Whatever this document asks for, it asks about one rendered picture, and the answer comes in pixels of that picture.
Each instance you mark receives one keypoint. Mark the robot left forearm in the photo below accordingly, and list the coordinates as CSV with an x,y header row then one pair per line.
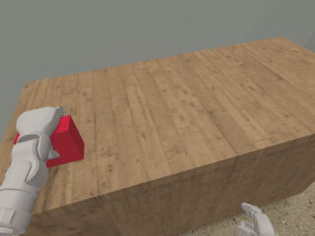
x,y
22,183

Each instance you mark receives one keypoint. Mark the sponge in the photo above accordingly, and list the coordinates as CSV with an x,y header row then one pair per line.
x,y
67,141

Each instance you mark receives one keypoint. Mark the robot right hand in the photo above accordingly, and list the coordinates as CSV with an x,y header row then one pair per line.
x,y
261,222

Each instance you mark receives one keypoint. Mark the robot left hand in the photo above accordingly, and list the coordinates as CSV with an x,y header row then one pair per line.
x,y
44,120

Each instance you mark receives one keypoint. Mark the table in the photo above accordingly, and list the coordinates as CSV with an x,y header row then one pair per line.
x,y
176,143

